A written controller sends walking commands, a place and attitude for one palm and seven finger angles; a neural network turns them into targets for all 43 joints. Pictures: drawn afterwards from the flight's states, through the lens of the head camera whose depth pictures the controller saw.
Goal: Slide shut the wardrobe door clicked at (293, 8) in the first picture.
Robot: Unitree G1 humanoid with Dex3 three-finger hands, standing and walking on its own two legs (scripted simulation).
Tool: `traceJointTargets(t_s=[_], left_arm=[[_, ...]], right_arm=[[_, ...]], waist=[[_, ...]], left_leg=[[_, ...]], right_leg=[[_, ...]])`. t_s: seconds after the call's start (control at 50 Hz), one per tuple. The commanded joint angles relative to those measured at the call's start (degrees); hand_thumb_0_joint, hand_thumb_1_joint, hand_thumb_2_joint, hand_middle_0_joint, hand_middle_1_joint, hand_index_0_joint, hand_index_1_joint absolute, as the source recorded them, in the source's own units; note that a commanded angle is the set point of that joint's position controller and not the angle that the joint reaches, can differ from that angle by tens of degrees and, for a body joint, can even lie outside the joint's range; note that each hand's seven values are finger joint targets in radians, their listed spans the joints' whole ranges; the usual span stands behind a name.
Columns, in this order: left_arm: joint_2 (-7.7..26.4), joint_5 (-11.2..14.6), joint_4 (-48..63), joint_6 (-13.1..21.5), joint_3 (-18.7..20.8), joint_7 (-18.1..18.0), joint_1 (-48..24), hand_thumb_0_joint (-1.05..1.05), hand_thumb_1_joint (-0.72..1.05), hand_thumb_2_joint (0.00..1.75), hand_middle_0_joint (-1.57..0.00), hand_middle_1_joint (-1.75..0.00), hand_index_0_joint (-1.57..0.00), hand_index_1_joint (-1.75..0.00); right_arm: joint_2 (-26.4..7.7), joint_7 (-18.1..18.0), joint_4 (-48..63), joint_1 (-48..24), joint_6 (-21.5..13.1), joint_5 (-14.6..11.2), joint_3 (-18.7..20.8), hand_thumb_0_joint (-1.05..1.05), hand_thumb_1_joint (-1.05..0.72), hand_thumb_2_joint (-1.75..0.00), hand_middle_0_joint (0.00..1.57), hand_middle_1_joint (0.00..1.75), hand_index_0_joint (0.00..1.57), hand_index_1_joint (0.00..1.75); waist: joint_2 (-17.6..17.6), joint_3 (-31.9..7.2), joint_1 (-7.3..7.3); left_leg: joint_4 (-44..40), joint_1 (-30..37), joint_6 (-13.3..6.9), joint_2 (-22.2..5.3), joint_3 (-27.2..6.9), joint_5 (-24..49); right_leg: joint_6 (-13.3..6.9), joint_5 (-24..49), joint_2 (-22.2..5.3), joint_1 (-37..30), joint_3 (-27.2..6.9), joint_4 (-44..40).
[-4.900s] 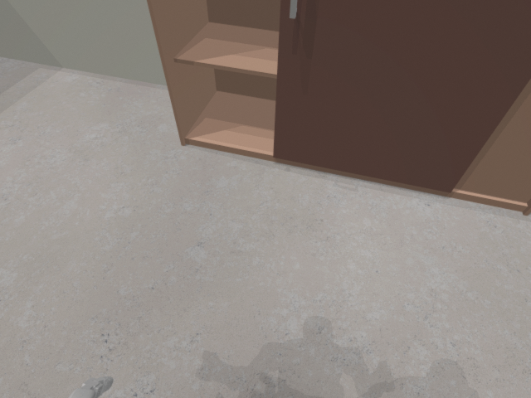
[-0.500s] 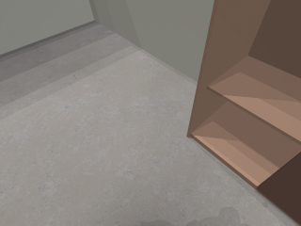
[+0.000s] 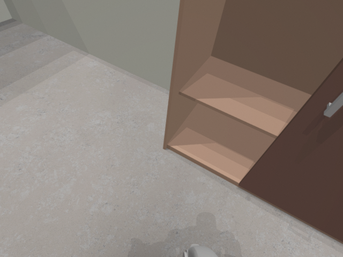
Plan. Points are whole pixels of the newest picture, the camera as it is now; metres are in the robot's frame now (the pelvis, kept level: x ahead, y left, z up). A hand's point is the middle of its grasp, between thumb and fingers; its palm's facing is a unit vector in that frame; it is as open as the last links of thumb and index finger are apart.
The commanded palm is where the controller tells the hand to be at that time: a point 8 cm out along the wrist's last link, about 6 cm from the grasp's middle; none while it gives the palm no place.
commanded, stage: turn to face it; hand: right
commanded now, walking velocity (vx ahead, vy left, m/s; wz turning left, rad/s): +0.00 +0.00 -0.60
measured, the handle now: out of the picture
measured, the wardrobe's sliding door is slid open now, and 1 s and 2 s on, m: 0.53 0.53 0.53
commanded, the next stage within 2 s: take the last steps up to it in 0.74 s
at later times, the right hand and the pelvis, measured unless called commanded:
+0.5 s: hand out of the picture -0.04 -0.28 -0.17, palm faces +0.32 +0.91 -0.25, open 7.4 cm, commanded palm none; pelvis -0.03 -0.05 +0.01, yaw -17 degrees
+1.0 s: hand out of the picture -0.04 -0.20 -0.14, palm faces +0.45 +0.86 -0.24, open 7.4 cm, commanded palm none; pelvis -0.02 -0.01 +0.01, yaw -26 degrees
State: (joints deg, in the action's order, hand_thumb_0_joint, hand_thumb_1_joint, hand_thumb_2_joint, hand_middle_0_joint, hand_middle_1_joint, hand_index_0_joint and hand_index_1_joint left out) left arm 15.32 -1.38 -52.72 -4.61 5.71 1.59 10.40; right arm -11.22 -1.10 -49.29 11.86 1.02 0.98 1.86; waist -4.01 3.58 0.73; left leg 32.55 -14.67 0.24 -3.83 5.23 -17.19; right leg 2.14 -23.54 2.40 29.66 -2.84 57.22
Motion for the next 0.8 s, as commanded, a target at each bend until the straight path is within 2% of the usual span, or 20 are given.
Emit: traceJointTargets(t_s=[0.0, 0.1, 0.18, 0.22, 0.24, 0.26, 0.28, 0.3, 0.32, 0.34, 0.38, 0.4, 0.44, 0.52, 0.6, 0.64, 0.7, 0.74, 0.76, 0.78], left_arm=[[4.1, 0.1, 4.1, 1.1, 0.8, 0.6, -0.3, 0.00, 0.90, 0.90, -0.20, -0.30, -0.20, -0.30], [3.0, 0.4, 5.2, 0.9, -0.1, 0.7, -6.3, 0.00, 0.90, 0.90, -0.20, -0.30, -0.20, -0.30], [2.4, 0.8, 5.8, 1.7, -0.9, 0.5, -7.8, 0.00, 0.90, 0.90, -0.20, -0.30, -0.20, -0.30], [2.6, 0.9, 5.4, 2.3, -1.1, 0.2, -5.0, 0.00, 0.90, 0.90, -0.20, -0.30, -0.20, -0.30], [3.1, 0.7, 4.9, 2.6, -1.0, 0.1, -2.9, 0.00, 0.90, 0.90, -0.20, -0.30, -0.20, -0.30], [5.1, 0.6, 4.1, 3.1, -0.6, 0.1, -0.2, 0.00, 0.90, 0.90, -0.20, -0.30, -0.20, -0.30], [11.0, 0.2, 4.1, 3.7, 0.8, -0.1, 3.0, 0.00, 0.90, 0.90, -0.20, -0.30, -0.20, -0.30], [16.2, 0.4, 3.4, 3.5, 1.9, -0.5, 6.8, 0.00, 0.90, 0.90, -0.20, -0.30, -0.20, -0.30], [14.5, 0.4, 1.4, 3.6, 1.6, -1.3, 9.3, 0.00, 0.90, 0.90, -0.20, -0.30, -0.20, -0.30], [13.0, 0.3, 1.9, 3.6, 1.1, -2.0, 6.5, 0.00, 0.90, 0.90, -0.20, -0.30, -0.20, -0.30], [9.3, 0.2, 3.8, 3.9, -0.2, -2.2, -0.2, 0.00, 0.90, 0.90, -0.20, -0.30, -0.20, -0.30], [8.6, 0.3, 4.0, 4.2, -0.5, -2.2, -1.1, 0.00, 0.90, 0.90, -0.20, -0.30, -0.20, -0.30], [8.1, 0.5, 3.7, 4.3, -0.7, -2.3, -0.2, 0.00, 0.90, 0.90, -0.20, -0.30, -0.20, -0.30], [7.6, 0.4, 2.8, 4.2, -0.7, -2.4, 2.3, 0.00, 0.90, 0.90, -0.20, -0.30, -0.20, -0.30], [7.3, 0.1, 1.9, 3.8, -0.5, -2.5, 3.6, 0.00, 0.90, 0.90, -0.20, -0.30, -0.20, -0.30], [7.3, 0.0, 1.7, 3.6, -0.4, -2.4, 3.1, 0.00, 0.90, 0.90, -0.20, -0.30, -0.20, -0.30], [6.7, -0.2, 1.4, 3.5, -0.5, -2.4, 2.7, 0.00, 0.90, 0.90, -0.20, -0.30, -0.20, -0.30], [6.4, 0.1, 1.1, 3.5, -0.5, -2.3, 1.9, 0.00, 0.90, 0.90, -0.20, -0.30, -0.20, -0.30], [5.6, 0.5, 0.8, 3.5, -0.6, -2.2, 1.8, 0.00, 0.90, 0.90, -0.20, -0.30, -0.20, -0.30], [3.9, 1.0, 0.5, 3.7, -0.9, -1.9, 2.4, 0.00, 0.90, 0.90, -0.20, -0.30, -0.20, -0.30]], right_arm=[[-10.0, -1.0, 4.8, -2.3, -1.7, 0.3, 2.6, 0.00, -0.90, -0.90, 0.20, 0.30, 0.20, 0.30], [-12.8, -0.9, 2.3, 3.8, -1.3, 0.6, 3.2, 0.00, -0.90, -0.90, 0.20, 0.30, 0.20, 0.30], [-14.4, -0.6, 1.0, 5.8, -0.9, 0.9, 3.9, 0.00, -0.90, -0.90, 0.20, 0.30, 0.20, 0.30], [-15.0, -0.6, 0.7, 4.7, -0.6, 0.8, 4.3, 0.00, -0.90, -0.90, 0.20, 0.30, 0.20, 0.30], [-14.8, -0.4, 0.7, 4.2, -0.4, 0.5, 4.3, 0.00, -0.90, -0.90, 0.20, 0.30, 0.20, 0.30], [-14.3, -0.2, 0.7, 3.9, -0.1, -0.1, 4.4, 0.00, -0.90, -0.90, 0.20, 0.30, 0.20, 0.30], [-11.2, 0.2, 2.1, 4.3, 0.2, -0.4, 3.9, 0.00, -0.90, -0.90, 0.20, 0.30, 0.20, 0.30], [-7.6, 0.4, 4.9, 0.8, 0.3, -0.2, 2.6, 0.00, -0.90, -0.90, 0.20, 0.30, 0.20, 0.30], [-8.9, -0.4, 4.7, -3.7, 1.2, 0.3, 2.7, 0.00, -0.90, -0.90, 0.20, 0.30, 0.20, 0.30], [-8.3, -0.3, 4.1, -4.8, 1.0, -0.2, 3.0, 0.00, -0.90, -0.90, 0.20, 0.30, 0.20, 0.30], [-8.6, 0.5, 1.5, -2.2, 0.8, -0.1, 3.3, 0.00, -0.90, -0.90, 0.20, 0.30, 0.20, 0.30], [-8.4, 0.6, 0.6, -0.6, 0.8, -0.1, 3.2, 0.00, -0.90, -0.90, 0.20, 0.30, 0.20, 0.30], [-8.4, 0.5, -0.3, 0.4, 1.0, -0.1, 3.1, 0.00, -0.90, -0.90, 0.20, 0.30, 0.20, 0.30], [-8.0, 0.2, -0.2, -0.8, 1.1, -0.1, 2.8, 0.00, -0.90, -0.90, 0.20, 0.30, 0.20, 0.30], [-7.1, -0.1, 0.5, -3.3, 1.0, -0.3, 2.4, 0.00, -0.90, -0.90, 0.20, 0.30, 0.20, 0.30], [-6.4, -0.2, 0.6, -3.1, 1.0, -0.4, 2.2, 0.00, -0.90, -0.90, 0.20, 0.30, 0.20, 0.30], [-5.8, -0.5, 0.2, -1.5, 0.4, -0.6, 1.9, 0.00, -0.90, -0.90, 0.20, 0.30, 0.20, 0.30], [-5.8, -0.8, -0.8, 1.5, -0.1, -0.7, 1.9, 0.00, -0.90, -0.90, 0.20, 0.30, 0.20, 0.30], [-6.2, -0.9, -1.4, 2.9, -0.6, -0.7, 2.0, 0.00, -0.90, -0.90, 0.20, 0.30, 0.20, 0.30], [-8.4, -1.2, -1.7, 4.3, -1.3, -0.4, 2.2, 0.00, -0.90, -0.90, 0.20, 0.30, 0.20, 0.30]], waist=[[15.4, -1.3, 1.00], [13.8, -1.7, -2.59], [16.9, -4.5, -4.17], [16.6, -6.3, -2.85], [15.1, -7.6, -1.67], [11.7, -9.0, 0.06], [-2.6, -11.7, 1.85], [-14.6, -10.4, 4.01], [-11.7, -10.4, 5.64], [-10.6, -8.0, 4.22], [-5.7, -5.8, 0.77], [-4.9, -5.7, -0.01], [-4.6, -6.6, -0.05], [-2.6, -6.1, 0.75], [-3.3, -4.9, 1.60], [-3.7, -4.7, 1.24], [-4.4, -5.2, 0.58], [-3.5, -6.2, -0.91], [-1.5, -6.7, -1.72], [3.4, -7.3, -2.23]], left_leg=[[-14.8, 2.1, -5.5, -13.5, -6.4, 14.2], [-13.9, 7.4, -7.1, -16.2, -3.7, 16.5], [-9.9, 10.6, -7.6, -17.8, -1.9, 26.0], [-6.3, 10.6, -6.2, -17.9, -0.1, 28.0], [-2.9, 10.2, -4.2, -16.7, 2.3, 27.4], [3.2, 5.1, -1.4, -15.4, 4.2, 24.3], [15.3, -8.0, 2.6, -9.6, 6.5, 7.6], [25.6, -20.7, 5.2, -4.3, 3.9, -21.5], [30.8, -19.5, 4.3, -4.3, -2.7, -20.3], [33.6, -21.0, 4.0, -4.0, -4.2, -16.5], [34.3, -18.5, 4.2, -3.9, -4.8, -8.0], [33.9, -17.7, 4.5, -3.3, -4.3, -6.0], [31.8, -16.5, 5.0, -2.7, -4.4, -4.4], [27.2, -16.1, 5.4, -1.6, -4.7, -4.3], [20.7, -13.5, 4.8, -0.5, -4.9, -7.1], [17.2, -10.8, 4.3, 0.2, -4.7, -7.6], [9.4, -5.5, 3.2, 1.7, -4.5, -7.4], [0.7, 0.6, 2.8, 2.2, -4.0, -1.3], [-6.8, 5.8, 2.8, 1.8, -3.6, 4.5], [-13.8, 12.3, 2.0, -2.2, -7.8, 9.7]], right_leg=[[1.6, 3.2, -3.8, 3.8, 2.1, 12.6], [2.3, -0.9, -4.4, 1.1, 5.7, 0.3], [1.3, -3.4, -3.7, -4.2, 8.5, -11.3], [0.6, -0.9, -3.4, -8.8, 9.7, -19.1], [0.2, 4.1, -2.9, -12.6, 10.0, -25.4], [-0.7, 12.2, -3.9, -20.9, 8.7, -33.6], [-5.3, 25.7, -14.9, -32.0, -6.0, -36.7], [-13.1, 48.3, -26.9, -34.2, -18.7, -36.2], [-14.4, 45.2, -25.5, -29.8, -17.1, -36.0], [-14.2, 41.2, -22.6, -27.5, -15.6, -36.0], [-11.6, 36.1, -17.4, -22.9, -9.5, -36.9], [-10.9, 36.9, -15.9, -23.3, -7.7, -37.2], [-11.0, 37.7, -14.9, -24.5, -6.7, -37.5], [-12.1, 35.9, -15.2, -26.3, -9.3, -38.4], [-13.0, 32.2, -15.7, -24.9, -12.8, -38.8], [-13.0, 29.7, -15.6, -23.1, -13.7, -38.8], [-12.8, 33.2, -14.9, -21.3, -15.2, -37.2], [-11.4, 33.0, -13.5, -18.9, -14.6, -34.8], [-9.6, 29.9, -11.9, -16.0, -13.7, -32.8], [-6.6, 23.2, -8.8, -11.4, -11.4, -28.2]])
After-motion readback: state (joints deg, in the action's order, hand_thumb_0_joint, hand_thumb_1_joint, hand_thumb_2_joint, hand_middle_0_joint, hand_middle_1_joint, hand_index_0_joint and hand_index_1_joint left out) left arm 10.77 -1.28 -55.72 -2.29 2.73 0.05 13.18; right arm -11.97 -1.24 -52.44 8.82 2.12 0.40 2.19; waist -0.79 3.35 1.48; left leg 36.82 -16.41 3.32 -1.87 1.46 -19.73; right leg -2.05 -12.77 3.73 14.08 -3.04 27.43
